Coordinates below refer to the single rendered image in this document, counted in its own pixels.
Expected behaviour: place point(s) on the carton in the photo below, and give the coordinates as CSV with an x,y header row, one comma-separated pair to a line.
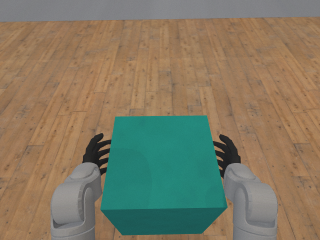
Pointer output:
x,y
162,176

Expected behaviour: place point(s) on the left robot hand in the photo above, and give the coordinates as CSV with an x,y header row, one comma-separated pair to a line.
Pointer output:
x,y
92,153

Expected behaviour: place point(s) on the robot right forearm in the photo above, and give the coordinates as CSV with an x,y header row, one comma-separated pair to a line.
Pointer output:
x,y
255,204

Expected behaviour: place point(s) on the robot left forearm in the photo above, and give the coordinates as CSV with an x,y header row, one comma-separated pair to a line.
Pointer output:
x,y
72,207

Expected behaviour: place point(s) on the right robot hand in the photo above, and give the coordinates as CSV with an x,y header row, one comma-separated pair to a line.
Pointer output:
x,y
229,156

